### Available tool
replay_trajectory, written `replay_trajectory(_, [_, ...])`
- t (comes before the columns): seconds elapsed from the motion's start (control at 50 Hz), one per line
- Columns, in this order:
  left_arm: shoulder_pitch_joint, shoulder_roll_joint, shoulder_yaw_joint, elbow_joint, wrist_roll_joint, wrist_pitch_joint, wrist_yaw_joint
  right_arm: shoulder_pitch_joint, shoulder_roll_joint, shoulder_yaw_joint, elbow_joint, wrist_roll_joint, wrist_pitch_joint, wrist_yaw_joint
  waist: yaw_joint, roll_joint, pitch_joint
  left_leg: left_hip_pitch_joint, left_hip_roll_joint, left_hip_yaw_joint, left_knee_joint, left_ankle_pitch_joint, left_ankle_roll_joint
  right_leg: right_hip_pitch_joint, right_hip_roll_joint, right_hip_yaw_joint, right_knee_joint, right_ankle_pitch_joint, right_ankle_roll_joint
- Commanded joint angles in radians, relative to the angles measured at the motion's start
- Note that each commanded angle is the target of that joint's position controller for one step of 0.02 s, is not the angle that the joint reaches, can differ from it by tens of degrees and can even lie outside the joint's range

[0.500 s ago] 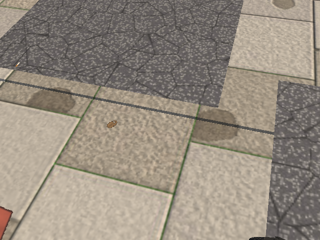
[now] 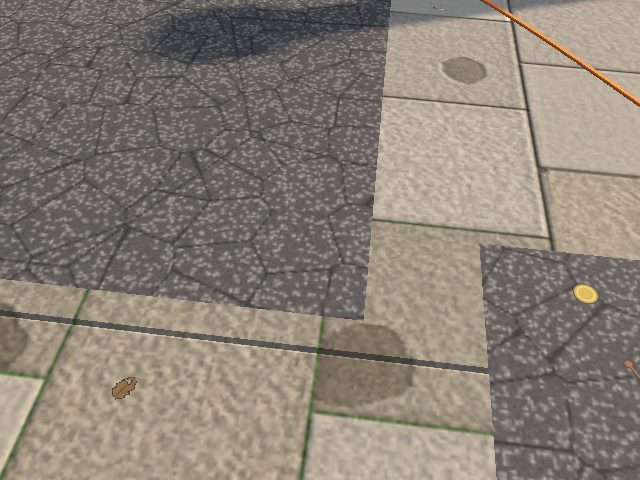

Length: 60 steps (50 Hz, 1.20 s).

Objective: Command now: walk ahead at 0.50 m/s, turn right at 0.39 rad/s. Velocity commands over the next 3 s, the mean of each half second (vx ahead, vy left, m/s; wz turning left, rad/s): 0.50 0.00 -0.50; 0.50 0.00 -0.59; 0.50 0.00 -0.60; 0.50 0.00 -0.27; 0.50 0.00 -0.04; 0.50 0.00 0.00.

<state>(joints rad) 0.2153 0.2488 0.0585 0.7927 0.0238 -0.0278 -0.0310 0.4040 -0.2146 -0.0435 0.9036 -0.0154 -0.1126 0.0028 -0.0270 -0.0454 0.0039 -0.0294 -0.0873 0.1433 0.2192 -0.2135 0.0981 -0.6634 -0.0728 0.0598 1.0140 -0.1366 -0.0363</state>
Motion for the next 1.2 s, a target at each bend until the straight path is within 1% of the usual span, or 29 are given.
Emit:
replay_trajectory(0.02, [-0.068, 0.014, -0.007, -0.08, -0.003, -0.004, -0.012, -0.014, -0.103, -0.014, -0.057, 0.001, -0.018, 0.001, 0.007, 0.108, 0.072, -0.074, 0.236, -0.05, -0.097, 0.506, 0.02, 0.004, 0.009, -0.075, -0.153, 0.13, 0.006])
replay_trajectory(0.1, [-0.194, 0.004, -0.021, -0.131, 0.0, -0.007, -0.023, 0.057, -0.116, -0.013, -0.026, 0.002, -0.009, -0.019, -0.031, 0.106, 0.088, 0.049, 0.273, 0.004, -0.077, 0.614, -0.001, 0.022, 0.028, -0.162, -0.35, 0.177, -0.03])
replay_trajectory(0.14, [-0.189, 0.019, -0.017, -0.14, 0.004, -0.007, -0.02, 0.059, -0.135, -0.016, -0.017, 0.001, 0.002, -0.033, -0.013, 0.121, 0.067, 0.127, 0.297, 0.037, -0.001, 0.807, -0.013, 0.058, 0.062, -0.189, -0.392, 0.113, -0.062])
replay_trajectory(0.18, [-0.122, 0.044, -0.007, -0.128, 0.01, -0.003, -0.01, 0.041, -0.164, -0.022, -0.015, -0.004, 0.014, -0.048, 0.028, 0.157, 0.016, 0.185, 0.318, 0.062, 0.137, 1.071, -0.02, 0.139, 0.121, -0.217, -0.399, 0.005, -0.104])
replay_trajectory(0.2, [-0.045, 0.062, 0.003, -0.109, 0.013, -0.003, -0.006, 0.022, -0.182, -0.027, -0.02, -0.009, 0.024, -0.053, 0.066, 0.167, -0.024, 0.185, 0.328, 0.072, 0.26, 1.132, -0.015, 0.217, 0.148, -0.216, -0.409, -0.048, -0.13])
replay_trajectory(0.22, [0.065, 0.09, 0.018, -0.078, 0.018, -0.009, -0.001, 0.007, -0.194, -0.031, -0.03, -0.011, 0.034, -0.052, 0.115, 0.158, -0.084, 0.14, 0.331, 0.073, 0.433, 1.072, -0.01, 0.349, 0.168, -0.194, -0.45, -0.073, -0.158])
replay_trajectory(0.24, [0.212, 0.135, 0.04, -0.035, 0.031, -0.014, 0.008, -0.024, -0.2, -0.032, -0.053, -0.007, 0.038, -0.048, 0.191, 0.102, -0.156, -0.014, 0.303, 0.085, 0.689, 0.843, -0.022, 0.57, 0.134, -0.11, -0.522, -0.076, -0.202])
replay_trajectory(0.26, [0.247, 0.236, 0.068, -0.033, 0.033, -0.012, 0.024, 0.013, -0.105, -0.013, -0.105, -0.002, 0.033, -0.035, 0.146, -0.076, -0.24, -0.335, 0.186, 0.087, 1.027, 0.106, -0.051, 0.831, -0.131, 0.253, -0.514, -0.04, -0.291])
replay_trajectory(0.28, [0.212, 0.278, 0.081, -0.056, 0.002, -0.003, 0.02, -0.004, -0.121, -0.017, -0.155, 0.003, 0.029, -0.019, 0.119, -0.141, -0.321, -0.626, 0.015, -0.096, 1.276, -0.342, -0.08, 0.978, -0.274, 0.73, -0.663, 0.037, -0.437])
replay_trajectory(0.3, [0.174, 0.239, 0.076, -0.055, -0.016, 0.006, 0.025, -0.092, -0.13, -0.014, -0.175, -0.012, 0.02, -0.012, 0.12, 0.004, -0.203, -0.734, 0.099, -0.207, 1.269, -0.224, -0.076, 0.899, -0.243, 0.588, -0.705, 0.006, -0.4])
replay_trajectory(0.32, [0.134, 0.189, 0.061, -0.049, -0.019, 0.006, 0.029, -0.121, -0.131, -0.008, -0.189, -0.004, 0.008, -0.007, 0.089, 0.044, -0.082, -0.728, 0.136, -0.188, 1.192, -0.146, -0.08, 0.748, -0.215, 0.47, -0.736, 0.044, -0.358])
replay_trajectory(0.34, [0.098, 0.15, 0.049, -0.046, -0.019, 0.002, 0.029, -0.115, -0.13, -0.009, -0.184, -0.008, 0.009, -0.007, 0.039, 0.099, -0.015, -0.671, 0.168, -0.183, 1.098, -0.117, -0.089, 0.62, -0.16, 0.38, -0.759, 0.129, -0.305])
replay_trajectory(0.36, [0.074, 0.132, 0.042, -0.048, -0.026, -0.004, 0.032, -0.102, -0.127, -0.007, -0.185, -0.024, 0.026, -0.007, 0.006, 0.096, 0.006, -0.61, 0.186, -0.184, 1.041, -0.117, -0.107, 0.53, -0.112, 0.311, -0.772, 0.203, -0.28])
replay_trajectory(0.4, [0.078, 0.13, 0.037, -0.05, -0.027, -0.023, 0.027, -0.072, -0.114, -0.003, -0.185, -0.04, 0.066, 0.002, -0.015, 0.061, -0.014, -0.545, 0.197, -0.17, 0.974, -0.119, -0.13, 0.458, -0.062, 0.239, -0.785, 0.295, -0.264])
replay_trajectory(0.44, [0.111, 0.159, 0.044, -0.042, -0.024, -0.032, 0.025, -0.109, -0.106, 0.0, -0.205, -0.039, 0.083, 0.007, -0.008, 0.042, -0.014, -0.567, 0.201, -0.154, 0.898, -0.065, -0.148, 0.442, -0.033, 0.211, -0.797, 0.318, -0.254])
replay_trajectory(0.56, [0.235, 0.177, 0.05, -0.028, -0.025, -0.025, 0.03, -0.343, -0.112, 0.004, -0.281, -0.03, 0.086, 0.01, 0.087, -0.01, 0.009, -0.691, 0.179, -0.155, 0.631, 0.151, -0.168, 0.565, -0.006, 0.242, -0.78, 0.293, -0.185])
replay_trajectory(0.66, [0.298, 0.188, 0.052, -0.026, -0.012, -0.021, 0.04, -0.479, -0.115, 0.017, -0.333, -0.02, 0.068, 0.018, 0.136, -0.02, 0.02, -0.699, 0.128, -0.158, 0.463, 0.162, -0.144, 0.683, -0.03, 0.305, -0.701, 0.38, -0.193])
replay_trajectory(0.72, [0.244, 0.206, 0.056, -0.043, -0.008, -0.022, 0.048, -0.418, -0.141, 0.012, -0.33, -0.013, 0.054, 0.015, 0.087, -0.042, 0.015, -0.512, 0.093, -0.172, 0.347, 0.108, -0.108, 0.644, -0.041, 0.341, -0.641, 0.432, -0.154])
replay_trajectory(0.76, [0.183, 0.221, 0.056, -0.054, -0.011, -0.03, 0.038, -0.217, -0.183, -0.008, -0.271, -0.013, 0.041, -0.003, -0.015, -0.018, -0.065, -0.199, 0.048, -0.15, 0.263, 0.073, -0.071, 0.56, 0.015, 0.316, -0.455, 0.563, -0.107])
replay_trajectory(0.78, [0.179, 0.187, 0.045, -0.063, -0.023, -0.04, 0.027, -0.076, -0.232, -0.024, -0.251, -0.027, 0.027, -0.017, -0.08, 0.049, -0.169, 0.036, 0.16, -0.25, 0.235, 0.022, -0.03, 0.457, 0.076, 0.263, -0.235, 0.439, -0.081])
replay_trajectory(0.8, [0.23, 0.088, 0.02, -0.092, -0.043, -0.046, 0.027, 0.039, -0.311, -0.042, -0.257, -0.049, 0.028, -0.035, -0.088, 0.206, -0.315, 0.283, 0.444, -0.577, 0.198, -0.137, 0.032, 0.257, 0.172, 0.138, 0.062, -0.061, -0.053])
replay_trajectory(0.82, [0.297, 0.122, 0.022, -0.117, -0.029, -0.039, 0.028, -0.015, -0.338, -0.054, -0.258, -0.034, 0.046, -0.03, -0.014, 0.386, -0.358, 0.305, 0.554, -0.978, 0.069, -0.194, 0.126, 0.064, 0.227, 0.069, 0.216, -0.425, -0.043])
replay_trajectory(0.84, [0.255, 0.168, 0.028, -0.075, -0.001, -0.02, 0.034, -0.097, -0.232, -0.037, -0.273, -0.025, 0.056, -0.026, 0.006, 0.18, -0.181, 0.155, 0.514, -0.862, 0.064, -0.305, 0.117, 0.004, 0.135, 0.073, 0.282, -0.335, -0.043])
replay_trajectory(0.86, [0.179, 0.162, 0.027, -0.078, 0.008, -0.014, 0.021, -0.139, -0.16, -0.018, -0.272, -0.016, 0.056, -0.021, 0.0, 0.08, -0.07, 0.023, 0.453, -0.693, 0.046, -0.265, 0.097, 0.02, 0.106, 0.057, 0.249, -0.255, -0.038])
replay_trajectory(0.88, [0.155, 0.14, 0.024, -0.082, 0.006, -0.008, 0.011, -0.159, -0.136, -0.011, -0.262, -0.019, 0.054, -0.019, 0.019, 0.083, -0.016, -0.059, 0.402, -0.559, 0.015, -0.153, 0.068, 0.044, 0.078, 0.047, 0.201, -0.219, -0.031])
replay_trajectory(0.92, [0.15, 0.123, 0.02, -0.082, 0.017, 0.014, -0.006, -0.136, -0.137, -0.01, -0.23, -0.013, 0.038, -0.018, 0.036, 0.147, 0.015, -0.132, 0.345, -0.393, -0.016, 0.026, 0.048, 0.081, 0.049, 0.026, 0.166, -0.196, -0.018])
replay_trajectory(1.0, [0.062, 0.105, 0.014, -0.124, 0.016, 0.029, -0.024, -0.092, -0.152, -0.02, -0.195, 0.0, 0.009, -0.003, 0.038, 0.144, 0.013, -0.104, 0.354, -0.252, -0.058, 0.209, 0.069, -0.001, 0.031, 0.018, 0.136, -0.102, -0.005])
replay_trajectory(1.12, [-0.132, 0.067, -0.007, -0.188, 0.009, 0.022, -0.045, -0.047, -0.167, -0.027, -0.152, -0.004, 0.015, 0.0, 0.002, 0.132, 0.053, -0.065, 0.314, -0.053, -0.063, 0.299, 0.039, -0.016, 0.017, -0.052, -0.144, 0.103, 0.002])
replay_trajectory(1.2, [-0.238, 0.064, -0.014, -0.23, 0.014, 0.02, -0.057, 0.01, -0.198, -0.037, -0.119, -0.003, 0.026, -0.009, -0.03, 0.131, 0.082, 0.017, 0.348, 0.003, -0.04, 0.361, 0.02, 0.034, 0.024, -0.129, -0.319, 0.057, -0.037])
